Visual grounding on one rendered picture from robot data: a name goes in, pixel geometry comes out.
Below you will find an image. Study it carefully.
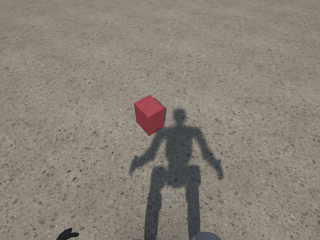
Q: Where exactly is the robot left hand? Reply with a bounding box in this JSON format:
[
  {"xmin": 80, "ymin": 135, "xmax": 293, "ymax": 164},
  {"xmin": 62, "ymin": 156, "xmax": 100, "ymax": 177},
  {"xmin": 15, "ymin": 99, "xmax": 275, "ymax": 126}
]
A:
[{"xmin": 56, "ymin": 228, "xmax": 79, "ymax": 240}]

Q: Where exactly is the carton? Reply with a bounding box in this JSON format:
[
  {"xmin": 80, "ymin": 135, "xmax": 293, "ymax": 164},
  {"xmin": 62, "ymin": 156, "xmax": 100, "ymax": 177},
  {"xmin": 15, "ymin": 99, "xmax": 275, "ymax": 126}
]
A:
[{"xmin": 134, "ymin": 95, "xmax": 165, "ymax": 136}]

